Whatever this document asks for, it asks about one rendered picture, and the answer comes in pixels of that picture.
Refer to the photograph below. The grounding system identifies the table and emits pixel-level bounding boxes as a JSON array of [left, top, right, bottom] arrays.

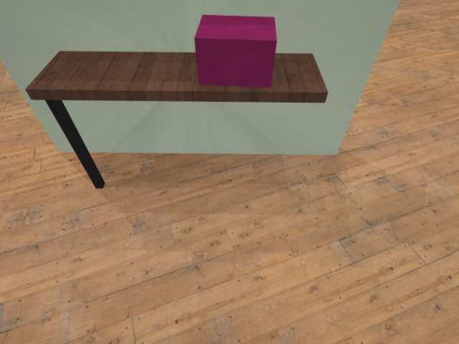
[[25, 51, 328, 188]]

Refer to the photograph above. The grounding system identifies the carton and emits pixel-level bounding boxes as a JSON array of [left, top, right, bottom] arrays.
[[194, 15, 277, 88]]

